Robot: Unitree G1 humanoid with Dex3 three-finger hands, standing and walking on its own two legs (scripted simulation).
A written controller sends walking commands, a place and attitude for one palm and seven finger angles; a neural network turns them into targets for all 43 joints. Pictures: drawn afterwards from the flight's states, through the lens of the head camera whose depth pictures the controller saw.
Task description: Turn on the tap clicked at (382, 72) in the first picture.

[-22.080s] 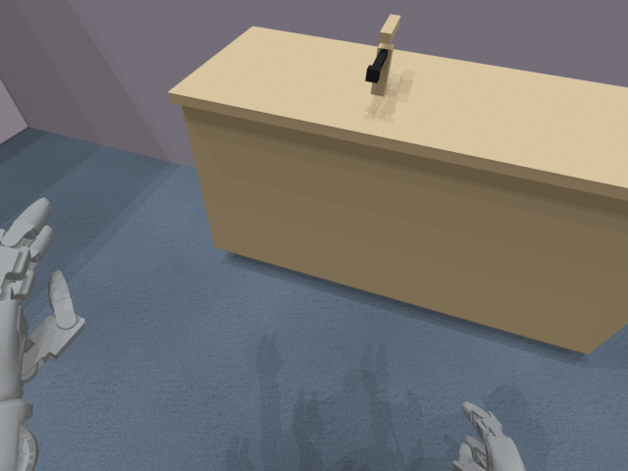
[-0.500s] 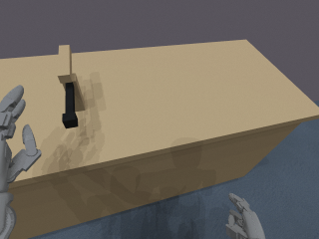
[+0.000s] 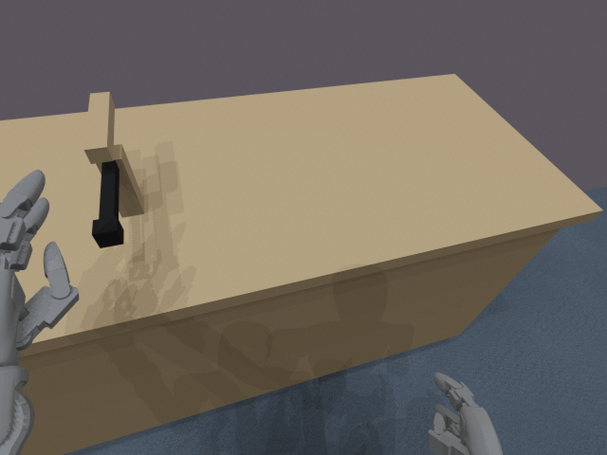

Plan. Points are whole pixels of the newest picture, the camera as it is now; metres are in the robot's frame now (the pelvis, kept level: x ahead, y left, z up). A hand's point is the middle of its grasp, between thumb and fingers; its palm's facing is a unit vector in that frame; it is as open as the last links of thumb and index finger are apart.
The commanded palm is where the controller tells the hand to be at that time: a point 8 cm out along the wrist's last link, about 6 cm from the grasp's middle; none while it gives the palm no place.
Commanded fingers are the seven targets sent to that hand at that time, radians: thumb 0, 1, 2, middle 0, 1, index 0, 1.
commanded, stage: come to a stop and stand still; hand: left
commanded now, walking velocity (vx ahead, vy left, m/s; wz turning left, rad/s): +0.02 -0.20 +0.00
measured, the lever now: (108, 232) +0.34 +0.29 +0.09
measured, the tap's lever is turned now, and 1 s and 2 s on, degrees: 0 0 0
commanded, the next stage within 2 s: look again from close up in 1.26 s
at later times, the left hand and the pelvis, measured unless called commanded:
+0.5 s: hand (112, 300) +0.22 +0.21 +0.15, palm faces +0.38 -0.83 -0.40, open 7.5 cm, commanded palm +0.17 +0.25 +0.17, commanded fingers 0.00 0.90 0.90 -0.20 -0.30 -0.20 -0.30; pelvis +0.01 -0.03 +0.00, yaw +0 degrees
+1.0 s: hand (41, 283) +0.23 +0.29 +0.15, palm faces +0.37 -0.84 -0.41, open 7.5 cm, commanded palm +0.16 +0.31 +0.17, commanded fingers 0.00 0.90 0.90 -0.20 -0.30 -0.20 -0.30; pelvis +0.00 +0.03 -0.01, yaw -1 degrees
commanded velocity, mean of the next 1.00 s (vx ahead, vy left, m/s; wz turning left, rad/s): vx -0.01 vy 0.02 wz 0.00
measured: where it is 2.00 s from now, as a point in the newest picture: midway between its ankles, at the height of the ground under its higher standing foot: outside the picture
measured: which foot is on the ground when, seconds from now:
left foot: down 0.00-1.00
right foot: down 0.00-1.00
